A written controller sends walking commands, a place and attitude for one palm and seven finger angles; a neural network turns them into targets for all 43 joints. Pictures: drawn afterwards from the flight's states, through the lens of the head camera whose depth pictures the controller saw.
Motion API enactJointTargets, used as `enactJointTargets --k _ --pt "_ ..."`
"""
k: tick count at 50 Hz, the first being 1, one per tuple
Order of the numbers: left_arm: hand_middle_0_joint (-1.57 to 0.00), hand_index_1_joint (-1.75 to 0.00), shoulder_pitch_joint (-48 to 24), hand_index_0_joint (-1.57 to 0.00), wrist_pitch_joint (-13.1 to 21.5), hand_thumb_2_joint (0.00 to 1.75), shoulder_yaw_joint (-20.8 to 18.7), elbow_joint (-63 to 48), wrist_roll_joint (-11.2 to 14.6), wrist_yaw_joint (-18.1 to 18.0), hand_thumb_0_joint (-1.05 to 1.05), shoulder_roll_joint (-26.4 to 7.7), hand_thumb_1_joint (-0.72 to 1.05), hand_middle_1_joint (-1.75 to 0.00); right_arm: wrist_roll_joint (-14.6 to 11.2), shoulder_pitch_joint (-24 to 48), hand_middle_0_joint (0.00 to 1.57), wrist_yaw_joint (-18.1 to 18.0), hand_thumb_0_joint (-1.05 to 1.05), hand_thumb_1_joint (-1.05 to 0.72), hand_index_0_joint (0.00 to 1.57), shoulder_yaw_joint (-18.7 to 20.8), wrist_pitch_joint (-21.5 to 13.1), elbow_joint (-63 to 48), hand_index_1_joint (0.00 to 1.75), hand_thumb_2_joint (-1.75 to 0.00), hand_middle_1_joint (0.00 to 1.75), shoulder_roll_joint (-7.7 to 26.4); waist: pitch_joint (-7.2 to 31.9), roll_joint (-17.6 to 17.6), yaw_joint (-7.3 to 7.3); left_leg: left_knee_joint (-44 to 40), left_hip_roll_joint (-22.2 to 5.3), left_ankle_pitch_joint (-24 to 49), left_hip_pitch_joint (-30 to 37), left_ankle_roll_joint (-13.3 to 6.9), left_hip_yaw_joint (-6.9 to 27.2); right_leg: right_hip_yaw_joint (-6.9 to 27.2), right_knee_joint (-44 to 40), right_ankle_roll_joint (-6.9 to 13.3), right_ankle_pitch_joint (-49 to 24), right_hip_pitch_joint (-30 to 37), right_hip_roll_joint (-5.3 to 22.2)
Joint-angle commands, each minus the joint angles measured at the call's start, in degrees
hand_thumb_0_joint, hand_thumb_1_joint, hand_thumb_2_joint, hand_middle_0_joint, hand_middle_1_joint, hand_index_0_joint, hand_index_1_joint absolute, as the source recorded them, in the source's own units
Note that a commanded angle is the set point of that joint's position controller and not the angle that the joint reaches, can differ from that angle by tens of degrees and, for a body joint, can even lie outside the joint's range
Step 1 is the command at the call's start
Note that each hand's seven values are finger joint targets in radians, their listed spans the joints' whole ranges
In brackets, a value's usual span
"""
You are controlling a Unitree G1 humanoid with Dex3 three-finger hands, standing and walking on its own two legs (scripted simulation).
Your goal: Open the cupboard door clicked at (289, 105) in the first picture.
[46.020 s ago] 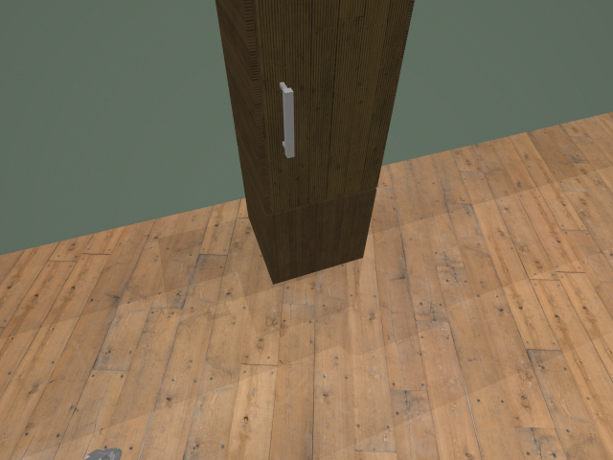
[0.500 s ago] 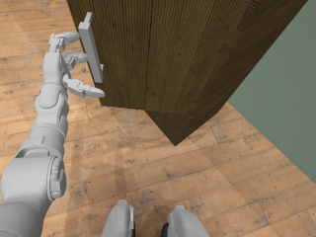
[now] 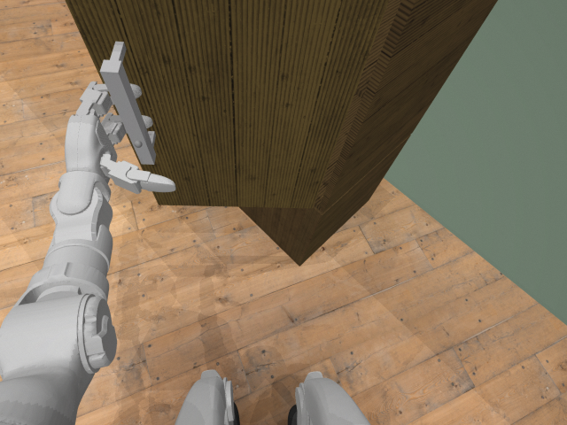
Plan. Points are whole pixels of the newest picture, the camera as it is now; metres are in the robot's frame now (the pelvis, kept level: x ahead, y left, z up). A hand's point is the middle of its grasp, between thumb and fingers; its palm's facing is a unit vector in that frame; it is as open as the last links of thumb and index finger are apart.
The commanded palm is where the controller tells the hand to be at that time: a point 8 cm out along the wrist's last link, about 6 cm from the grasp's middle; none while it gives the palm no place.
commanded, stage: move the hooked fingers beside the handle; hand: left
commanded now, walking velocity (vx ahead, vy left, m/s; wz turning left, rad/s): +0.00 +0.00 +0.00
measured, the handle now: (135, 110) +0.54 +0.18 +0.07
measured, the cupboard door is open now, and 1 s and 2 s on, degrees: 47 47 47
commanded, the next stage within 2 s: none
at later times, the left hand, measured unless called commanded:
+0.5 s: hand (116, 147) +0.48 +0.20 +0.06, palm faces +0.01 -1.00 -0.01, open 14.0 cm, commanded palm +0.46 +0.25 +0.06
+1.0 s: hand (93, 145) +0.48 +0.23 +0.06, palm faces +0.01 -1.00 -0.02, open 14.0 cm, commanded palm +0.46 +0.27 +0.06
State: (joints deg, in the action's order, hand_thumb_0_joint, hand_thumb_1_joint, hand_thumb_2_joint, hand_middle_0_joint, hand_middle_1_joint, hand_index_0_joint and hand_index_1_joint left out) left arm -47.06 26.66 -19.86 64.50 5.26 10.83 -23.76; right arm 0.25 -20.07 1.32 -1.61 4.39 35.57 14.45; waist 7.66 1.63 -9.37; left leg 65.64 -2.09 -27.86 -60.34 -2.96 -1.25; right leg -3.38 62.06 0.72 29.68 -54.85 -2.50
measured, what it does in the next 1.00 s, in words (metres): stands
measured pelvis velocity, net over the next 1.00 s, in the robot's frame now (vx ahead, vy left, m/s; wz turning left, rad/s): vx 0.00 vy -0.01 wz -0.01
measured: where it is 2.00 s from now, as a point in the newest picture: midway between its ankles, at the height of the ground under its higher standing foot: outside the picture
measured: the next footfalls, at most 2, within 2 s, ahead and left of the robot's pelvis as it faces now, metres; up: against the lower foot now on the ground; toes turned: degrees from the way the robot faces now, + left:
none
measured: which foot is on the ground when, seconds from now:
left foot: down 0.00-1.00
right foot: down 0.00-1.00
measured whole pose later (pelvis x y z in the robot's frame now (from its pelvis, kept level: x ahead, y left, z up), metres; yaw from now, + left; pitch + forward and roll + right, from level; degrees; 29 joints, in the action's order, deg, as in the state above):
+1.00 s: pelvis +0.00 -0.01 +0.00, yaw +0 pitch +23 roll -4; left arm -46.8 23.9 -24.8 64.9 8.3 21.1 -33.3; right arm -1.2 -20.6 -1.3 -2.3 4.1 35.9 15.6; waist 6.8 1.3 -9.1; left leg 66.3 -2.9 -27.7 -62.0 -2.3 -0.6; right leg -3.8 62.4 1.3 29.3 -56.4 -3.4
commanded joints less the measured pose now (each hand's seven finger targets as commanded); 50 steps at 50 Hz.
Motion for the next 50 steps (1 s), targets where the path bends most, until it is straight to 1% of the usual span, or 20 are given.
enactJointTargets --k 1,8,9,10,11,14,20,23,25,29,30,32,36,41,43,44,45,48,49,50 --pt "-0.30 -1.20 -21.63 -0.30 4.78 0.30 -3.15 -13.38 0.59 0.45 0.00 -16.34 -0.50 -1.20 0.06 -8.55 0.20 -0.78 0.00 -0.90 0.20 3.43 -0.08 -4.10 0.30 -0.90 0.30 10.53 27.54 5.90 1.41 -6.25 0.76 24.91 26.31 1.26 4.95 1.53 -6.40 0.81 -21.86 6.94 -1.40" --pt "-0.30 -1.20 -20.95 -0.30 2.89 0.30 -2.21 -11.60 3.25 4.57 0.00 -15.39 -0.50 -1.20 -0.79 -8.71 0.20 -1.72 0.00 -0.90 0.20 3.58 -0.02 -3.47 0.30 -0.90 0.30 11.02 24.60 3.67 0.34 -6.71 0.54 21.14 24.66 0.95 4.82 1.74 -7.81 0.53 -19.62 6.19 -1.48" --pt "-0.30 -1.20 -23.10 -0.30 3.22 0.30 -1.58 -12.68 3.56 4.92 0.00 -14.95 -0.50 -1.20 -0.71 -8.78 0.20 -1.91 0.00 -0.90 0.20 3.49 -0.29 -3.21 0.30 -0.90 0.30 10.90 24.71 5.24 -0.15 -6.47 0.55 21.55 25.57 0.90 5.09 1.65 -7.50 0.71 -19.50 5.15 -1.45" --pt "-0.30 -1.20 -23.27 -0.30 3.48 0.30 -3.25 -13.56 3.33 5.02 0.00 -17.11 -0.50 -1.20 -0.66 -8.94 0.20 -2.07 0.00 -0.90 0.20 3.74 -0.31 -2.77 0.30 -0.90 0.30 11.21 26.80 5.44 0.51 -6.34 0.30 22.47 26.93 1.07 5.34 1.72 -7.29 0.67 -19.82 5.09 -1.37" --pt "-0.30 -1.20 -22.48 -0.30 3.33 0.30 -1.74 -13.10 3.51 5.39 0.00 -15.27 -0.50 -1.20 -0.74 -8.71 0.20 -2.08 0.00 -0.90 0.20 3.70 -0.44 -2.78 0.30 -0.90 0.30 10.94 26.73 6.20 0.24 -6.26 0.47 22.76 27.28 1.08 5.24 1.79 -7.48 0.67 -19.91 4.75 -1.34" --pt "-0.30 -1.20 -23.93 -0.30 3.27 0.30 -1.04 -12.50 3.66 5.76 0.00 -14.98 -0.50 -1.20 -0.74 -9.00 0.20 -2.24 0.00 -0.90 0.20 3.56 -0.68 -2.22 0.30 -0.90 0.30 10.98 24.68 6.32 -0.34 -6.20 0.37 21.73 26.91 1.01 5.69 1.51 -7.46 0.82 -18.22 2.95 -1.41" --pt "-0.30 -1.20 -24.93 -0.30 3.00 0.30 -3.99 -11.75 2.90 5.46 0.00 -19.79 -0.50 -1.20 -0.63 -8.75 0.20 -2.72 0.00 -0.90 0.20 3.40 -0.89 -2.10 0.30 -0.90 0.30 11.62 26.74 7.74 0.34 -5.97 0.29 21.02 26.51 1.13 5.78 1.81 -7.06 0.81 -17.21 2.93 -1.19" --pt "-0.30 -1.20 -24.11 -0.30 2.77 0.30 -3.83 -12.24 2.91 5.72 0.00 -19.64 -0.50 -1.20 -0.61 -8.68 0.20 -2.61 0.00 -0.90 0.20 3.33 -0.96 -2.68 0.30 -0.90 0.30 11.53 26.91 7.31 0.61 -6.00 0.40 21.84 26.37 1.03 5.58 1.88 -7.23 0.74 -18.32 4.52 -1.30" --pt "-0.30 -1.20 -23.15 -0.30 2.85 0.30 -5.79 -12.19 2.78 5.87 0.00 -22.27 -0.50 -1.20 -0.64 -8.77 0.20 -2.67 0.00 -0.90 0.20 3.29 -0.86 -2.73 0.30 -0.90 0.30 11.72 28.42 7.62 1.18 -5.50 0.31 22.61 25.87 1.07 5.32 2.10 -6.62 0.73 -19.38 5.24 -1.29" --pt "-0.30 -1.20 -22.27 -0.30 1.82 0.30 -5.38 -11.09 3.53 6.94 0.00 -21.75 -0.50 -1.20 -0.92 -8.65 0.20 -2.78 0.00 -0.90 0.20 3.05 -0.81 -3.42 0.30 -0.90 0.30 11.58 25.44 5.42 0.39 -5.62 0.54 20.59 22.81 0.51 4.69 2.39 -7.39 0.47 -19.26 6.63 -1.46" --pt "-0.30 -1.20 -21.83 -0.30 1.58 0.30 -6.79 -10.69 3.27 7.16 0.00 -24.15 -0.50 -1.20 -1.03 -8.61 0.20 -2.98 0.00 -0.90 0.20 3.04 -0.74 -3.30 0.30 -0.90 0.30 11.95 25.76 5.35 0.87 -5.69 0.45 20.08 21.95 0.61 4.46 2.67 -7.48 0.35 -19.22 7.28 -1.29" --pt "-0.30 -1.20 -23.43 -0.30 1.36 0.30 -6.31 -11.05 3.30 7.75 0.00 -24.38 -0.50 -1.20 -1.08 -8.70 0.20 -3.14 0.00 -0.90 0.20 2.90 -0.81 -3.15 0.30 -0.90 0.30 11.90 25.14 6.18 0.38 -5.69 0.36 19.69 21.95 0.58 4.62 2.65 -7.47 0.36 -18.76 6.59 -1.30" --pt "-0.30 -1.20 -24.64 -0.30 2.05 0.30 -3.62 -11.87 3.97 8.88 0.00 -20.92 -0.50 -1.20 -1.05 -8.91 0.20 -3.20 0.00 -0.90 0.20 3.21 -1.17 -2.39 0.30 -0.90 0.30 11.81 26.21 8.02 -0.62 -5.43 -0.10 21.59 26.35 0.93 5.63 2.01 -7.30 0.55 -18.09 2.62 -1.47" --pt "-0.30 -1.20 -23.87 -0.30 0.61 0.30 -6.02 -9.38 3.96 9.74 0.00 -24.86 -0.50 -1.20 -1.13 -9.18 0.20 -3.55 0.00 -0.90 0.20 2.85 -1.26 -2.38 0.30 -0.90 0.30 12.27 25.50 7.20 0.00 -5.28 0.12 20.08 23.16 0.69 5.17 2.40 -7.30 0.49 -17.66 4.25 -1.35" --pt "-0.30 -1.20 -23.45 -0.30 0.80 0.30 -6.56 -11.15 3.60 9.89 0.00 -25.77 -0.50 -1.20 -1.06 -9.28 0.20 -3.61 0.00 -0.90 0.20 2.92 -1.26 -2.66 0.30 -0.90 0.30 12.23 27.41 8.61 0.76 -5.42 0.07 21.74 24.67 0.88 5.28 2.26 -6.99 0.63 -18.56 4.73 -1.31" --pt "-0.30 -1.20 -24.02 -0.30 1.29 0.30 -6.15 -12.62 4.47 9.97 0.00 -24.28 -0.50 -1.20 -0.98 -9.53 0.20 -3.51 0.00 -0.90 0.20 2.96 -1.45 -2.79 0.30 -0.90 0.30 11.94 28.13 9.26 0.53 -5.27 0.11 23.80 26.48 0.85 5.41 2.00 -6.74 0.78 -19.57 4.20 -1.53" --pt "-0.30 -1.20 -22.88 -0.30 1.51 0.30 -7.77 -12.72 4.22 10.03 0.00 -26.23 -0.50 -1.20 -0.96 -9.52 0.20 -3.51 0.00 -0.90 0.20 3.17 -1.33 -2.53 0.30 -0.90 0.30 12.28 29.34 8.76 1.20 -5.34 -0.22 24.68 27.42 1.11 5.59 1.96 -6.78 0.68 -20.01 4.51 -1.51" --pt "-0.30 -1.20 -21.61 -0.30 0.81 0.30 -5.83 -11.25 4.21 10.48 0.00 -23.84 -0.50 -1.20 -1.09 -9.37 0.20 -3.29 0.00 -0.90 0.20 3.05 -1.08 -2.63 0.30 -0.90 0.30 12.10 26.67 8.25 0.62 -5.69 -0.19 23.89 26.60 1.10 5.61 1.56 -7.17 0.61 -19.24 3.66 -1.61" --pt "-0.30 -1.20 -22.27 -0.30 0.87 0.30 -6.12 -11.15 4.49 10.48 0.00 -23.99 -0.50 -1.20 -1.08 -9.52 0.20 -3.41 0.00 -0.90 0.20 3.05 -1.13 -2.62 0.30 -0.90 0.30 12.11 25.78 7.92 0.24 -5.49 -0.15 23.52 26.21 0.91 5.59 1.55 -7.17 0.68 -18.88 3.17 -1.71" --pt "-0.30 -1.20 -22.42 -0.30 0.58 0.30 -7.99 -10.42 4.15 10.37 0.00 -26.85 -0.50 -1.20 -1.09 -9.64 0.20 -3.60 0.00 -0.90 0.20 3.14 -1.02 -2.39 0.30 -0.90 0.30 12.68 26.22 6.44 0.44 -5.59 -0.28 23.25 25.33 0.90 5.65 1.74 -7.15 0.49 -19.19 4.11 -1.58"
